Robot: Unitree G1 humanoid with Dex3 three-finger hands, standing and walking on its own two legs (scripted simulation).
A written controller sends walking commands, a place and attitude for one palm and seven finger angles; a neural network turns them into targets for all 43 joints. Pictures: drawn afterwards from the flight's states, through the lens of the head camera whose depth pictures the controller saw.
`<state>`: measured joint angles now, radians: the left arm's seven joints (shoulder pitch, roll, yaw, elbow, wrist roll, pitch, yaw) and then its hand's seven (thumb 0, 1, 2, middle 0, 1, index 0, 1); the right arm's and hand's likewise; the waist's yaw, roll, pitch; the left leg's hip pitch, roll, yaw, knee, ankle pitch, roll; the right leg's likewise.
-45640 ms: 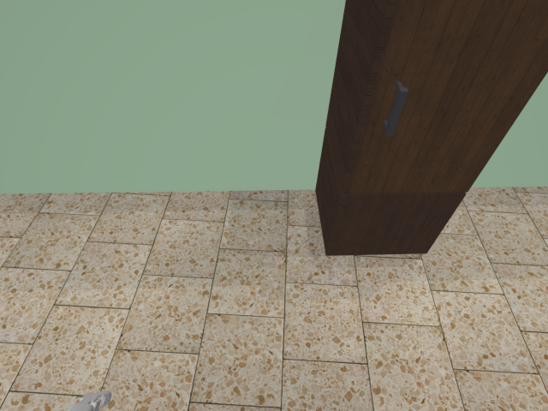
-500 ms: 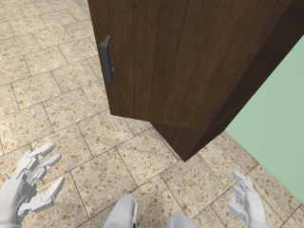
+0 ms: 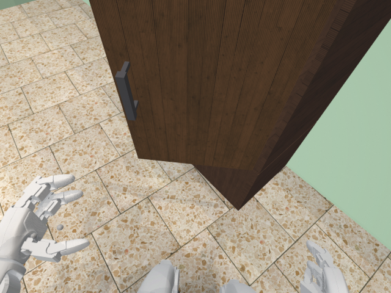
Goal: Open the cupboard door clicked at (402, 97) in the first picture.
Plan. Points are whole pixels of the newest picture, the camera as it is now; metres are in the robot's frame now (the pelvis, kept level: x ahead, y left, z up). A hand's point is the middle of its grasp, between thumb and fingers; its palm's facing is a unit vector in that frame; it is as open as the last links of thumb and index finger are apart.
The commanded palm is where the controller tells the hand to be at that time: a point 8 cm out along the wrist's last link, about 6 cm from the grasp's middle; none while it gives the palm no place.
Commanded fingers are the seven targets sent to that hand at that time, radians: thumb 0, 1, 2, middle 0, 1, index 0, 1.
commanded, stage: raise the hand with hooked fingers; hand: left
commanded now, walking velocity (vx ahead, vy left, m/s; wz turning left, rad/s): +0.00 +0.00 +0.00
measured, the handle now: (129, 92) +0.52 +0.20 +0.08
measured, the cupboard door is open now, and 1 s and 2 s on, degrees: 43 43 43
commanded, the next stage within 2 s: move the hooked fingers beside the handle in 1.10 s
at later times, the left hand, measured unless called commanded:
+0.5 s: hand (37, 193) +0.26 +0.30 +0.08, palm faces +0.02 -1.00 -0.06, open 13.9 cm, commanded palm +0.24 +0.34 +0.09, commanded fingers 0.00 -0.50 0.30 -0.30 -1.20 -0.30 -1.20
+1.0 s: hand (47, 178) +0.29 +0.29 +0.09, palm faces +0.01 -1.00 -0.05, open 14.0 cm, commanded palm +0.26 +0.33 +0.09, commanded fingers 0.00 -0.50 0.30 -0.30 -1.20 -0.30 -1.20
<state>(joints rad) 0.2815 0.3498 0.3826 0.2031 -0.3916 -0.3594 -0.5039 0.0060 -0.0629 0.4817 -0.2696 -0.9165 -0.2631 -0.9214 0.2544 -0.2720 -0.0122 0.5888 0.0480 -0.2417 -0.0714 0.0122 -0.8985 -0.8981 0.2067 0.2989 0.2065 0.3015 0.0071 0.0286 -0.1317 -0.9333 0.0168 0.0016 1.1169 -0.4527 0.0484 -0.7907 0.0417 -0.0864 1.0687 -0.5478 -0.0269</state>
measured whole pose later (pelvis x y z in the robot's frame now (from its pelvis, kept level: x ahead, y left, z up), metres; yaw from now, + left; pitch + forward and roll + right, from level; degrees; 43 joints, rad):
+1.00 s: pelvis +0.00 +0.01 +0.03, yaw +0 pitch +12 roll -3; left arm 0.01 0.43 0.41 0.37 -0.35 -0.29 -0.50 -0.01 -0.50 0.30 -0.30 -1.19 -0.30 -1.20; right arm 0.29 -0.28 0.03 0.56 0.05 -0.19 -0.08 0.01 -0.90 -0.90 0.21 0.30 0.21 0.30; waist -0.01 0.02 -0.10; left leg -0.77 0.00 0.02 0.95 -0.39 0.06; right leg -0.63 0.03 -0.06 0.90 -0.47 -0.01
